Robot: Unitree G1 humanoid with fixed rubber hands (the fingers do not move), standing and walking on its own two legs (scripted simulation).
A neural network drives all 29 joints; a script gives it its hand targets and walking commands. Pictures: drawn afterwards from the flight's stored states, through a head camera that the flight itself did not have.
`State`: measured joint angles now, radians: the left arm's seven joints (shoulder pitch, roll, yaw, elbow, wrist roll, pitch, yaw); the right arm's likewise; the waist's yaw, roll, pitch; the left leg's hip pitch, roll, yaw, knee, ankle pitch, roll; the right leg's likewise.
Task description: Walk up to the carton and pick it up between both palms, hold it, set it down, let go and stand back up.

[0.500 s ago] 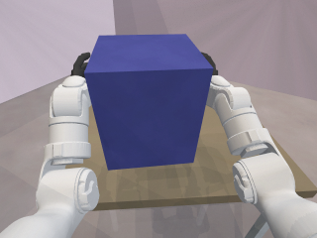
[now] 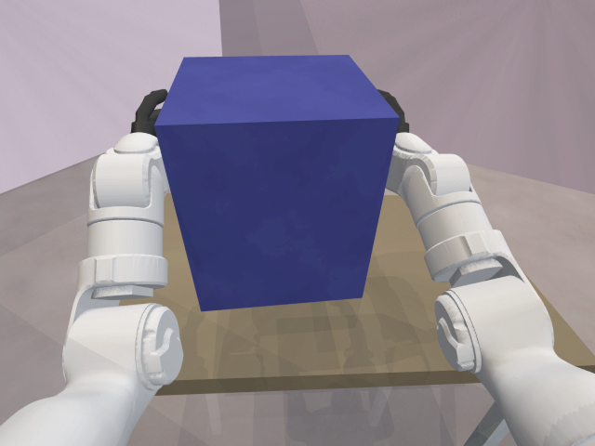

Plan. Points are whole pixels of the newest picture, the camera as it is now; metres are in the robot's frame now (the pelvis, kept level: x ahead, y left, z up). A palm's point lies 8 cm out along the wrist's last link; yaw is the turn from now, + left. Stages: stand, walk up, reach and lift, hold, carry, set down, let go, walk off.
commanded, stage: set down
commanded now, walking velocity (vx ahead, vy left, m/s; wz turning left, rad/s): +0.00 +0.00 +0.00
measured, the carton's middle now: (275, 181) +0.36 +0.01 +0.25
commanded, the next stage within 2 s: none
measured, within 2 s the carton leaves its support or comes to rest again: neither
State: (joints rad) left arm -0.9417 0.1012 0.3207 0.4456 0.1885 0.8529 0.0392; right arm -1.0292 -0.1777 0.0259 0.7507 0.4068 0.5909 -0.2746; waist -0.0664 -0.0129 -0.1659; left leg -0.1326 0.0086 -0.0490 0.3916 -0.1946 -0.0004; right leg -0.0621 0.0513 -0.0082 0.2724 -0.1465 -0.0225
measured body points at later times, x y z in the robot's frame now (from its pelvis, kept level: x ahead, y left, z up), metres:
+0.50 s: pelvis +0.01 +0.00 +0.00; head -0.06 +0.03 +0.44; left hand +0.41 +0.17 +0.25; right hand +0.41 -0.13 +0.23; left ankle +0.01 +0.12 -0.75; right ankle +0.00 -0.11 -0.75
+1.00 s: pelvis +0.01 -0.01 +0.00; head -0.04 +0.02 +0.45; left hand +0.42 +0.17 +0.22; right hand +0.42 -0.13 +0.21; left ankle +0.01 +0.12 -0.75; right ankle +0.00 -0.11 -0.75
